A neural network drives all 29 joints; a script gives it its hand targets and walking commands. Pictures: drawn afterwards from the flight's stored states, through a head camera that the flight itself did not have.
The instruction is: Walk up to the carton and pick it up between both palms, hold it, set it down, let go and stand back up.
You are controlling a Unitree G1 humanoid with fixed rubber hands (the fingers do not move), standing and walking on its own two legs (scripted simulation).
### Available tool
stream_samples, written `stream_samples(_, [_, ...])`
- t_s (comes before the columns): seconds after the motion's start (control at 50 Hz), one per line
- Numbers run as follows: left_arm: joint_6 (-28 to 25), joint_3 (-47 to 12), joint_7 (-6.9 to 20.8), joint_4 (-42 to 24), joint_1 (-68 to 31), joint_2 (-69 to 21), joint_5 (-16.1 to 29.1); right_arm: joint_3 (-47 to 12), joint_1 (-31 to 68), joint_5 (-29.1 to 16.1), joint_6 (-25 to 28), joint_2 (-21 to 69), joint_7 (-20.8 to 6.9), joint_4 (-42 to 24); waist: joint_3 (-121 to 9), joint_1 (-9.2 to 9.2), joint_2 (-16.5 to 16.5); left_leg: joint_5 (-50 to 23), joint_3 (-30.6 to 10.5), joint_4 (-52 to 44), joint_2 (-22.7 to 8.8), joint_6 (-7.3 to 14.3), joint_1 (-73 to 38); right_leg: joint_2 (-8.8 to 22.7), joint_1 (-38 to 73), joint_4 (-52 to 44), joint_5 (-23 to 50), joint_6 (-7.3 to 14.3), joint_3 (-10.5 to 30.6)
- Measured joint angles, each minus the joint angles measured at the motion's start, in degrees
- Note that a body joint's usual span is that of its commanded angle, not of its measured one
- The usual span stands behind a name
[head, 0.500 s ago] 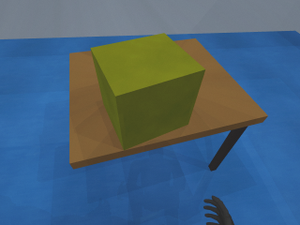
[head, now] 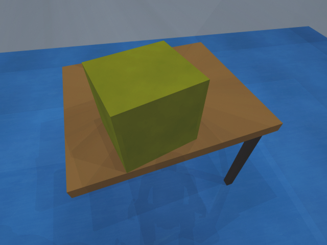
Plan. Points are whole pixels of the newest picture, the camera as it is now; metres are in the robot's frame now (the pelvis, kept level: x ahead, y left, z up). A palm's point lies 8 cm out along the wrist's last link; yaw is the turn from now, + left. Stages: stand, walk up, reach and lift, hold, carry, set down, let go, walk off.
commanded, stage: walk up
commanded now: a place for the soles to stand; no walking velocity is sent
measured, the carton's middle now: (145, 105) +0.54 +0.07 +0.00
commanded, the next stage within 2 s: none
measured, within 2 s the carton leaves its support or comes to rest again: neither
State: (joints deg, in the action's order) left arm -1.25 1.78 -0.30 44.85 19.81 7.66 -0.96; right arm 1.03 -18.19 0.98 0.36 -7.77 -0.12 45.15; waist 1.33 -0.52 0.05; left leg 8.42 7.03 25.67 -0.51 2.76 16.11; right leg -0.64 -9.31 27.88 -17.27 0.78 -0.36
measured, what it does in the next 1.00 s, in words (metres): steps to the right: right foot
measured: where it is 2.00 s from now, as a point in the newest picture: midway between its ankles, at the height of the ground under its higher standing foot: outside the picture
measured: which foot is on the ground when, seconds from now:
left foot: down 0.00-0.92, up 0.94-1.00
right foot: down 0.00-0.50, up 0.52-0.92, down 0.94-1.00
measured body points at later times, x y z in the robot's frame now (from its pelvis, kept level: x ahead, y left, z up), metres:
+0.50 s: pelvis +0.01 +0.00 +0.00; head +0.01 +0.00 +0.45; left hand +0.07 +0.22 -0.14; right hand +0.09 -0.22 -0.14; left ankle +0.06 +0.09 -0.74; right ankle -0.02 -0.11 -0.74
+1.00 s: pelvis +0.02 -0.17 -0.02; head +0.02 -0.17 +0.43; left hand +0.11 +0.08 -0.13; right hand +0.14 -0.42 -0.14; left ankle +0.05 +0.06 -0.70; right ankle +0.07 -0.27 -0.74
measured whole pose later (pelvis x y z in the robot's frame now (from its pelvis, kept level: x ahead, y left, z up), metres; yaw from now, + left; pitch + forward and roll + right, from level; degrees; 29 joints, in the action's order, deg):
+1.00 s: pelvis +0.02 -0.17 -0.02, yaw +14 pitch -1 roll +1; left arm 1.6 -0.1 1.6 35.2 14.2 10.2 -2.5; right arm 5.5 -21.8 3.1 -1.9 -11.6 3.3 40.1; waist 0.1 -1.2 -1.7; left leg 26.7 -11.1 51.1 -1.4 -3.4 31.0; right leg 4.9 -21.4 42.6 -20.3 0.1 -6.1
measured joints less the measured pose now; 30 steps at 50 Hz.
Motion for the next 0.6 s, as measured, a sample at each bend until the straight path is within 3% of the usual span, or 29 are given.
stream_samples(0.5, [0.38, -0.19, -0.38, 2.85, -0.57, 0.23, -0.52, 0.31, 2.39, -0.19, 0.08, -0.53, 0.45, 1.81, 0.42, 0.36, 0.11, 0.68, 1.11, -0.86, -0.08, 0.15, -1.66, -0.03, 1.22, -0.7, -0.95, -0.27, 1.19])
stream_samples(0.56, [2.31, 0.73, 1.31, 0.63, -1.3, 1.92, -2.82, 0.71, -0.58, 0.86, 1.03, 0.57, 2.36, 0.86, 0.11, -0.94, -0.68, 0.81, -1.08, 0.03, -0.28, 0.42, -0.21, -0.44, -4.58, 13.24, -12.24, 0.05, -1.19])
stream_samples(0.6, [3.29, 1.11, 2.08, -1.47, -2.61, 3.5, -3.46, 0.99, -2.95, 1.23, 1.24, 1.26, 3.9, 1.04, 0.45, -1.16, -1.71, 0.23, -2.62, -0.52, -0.71, 0.03, 0.01, 0.07, -10.01, 23.55, -12.31, -0.31, -2.24])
